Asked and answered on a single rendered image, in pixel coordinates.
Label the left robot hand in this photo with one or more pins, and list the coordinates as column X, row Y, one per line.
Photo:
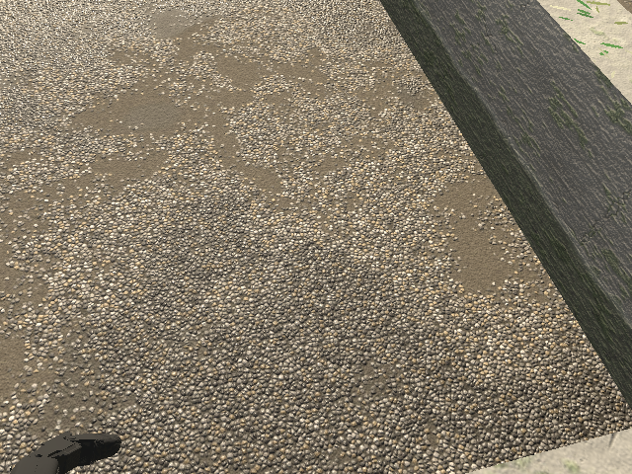
column 66, row 451

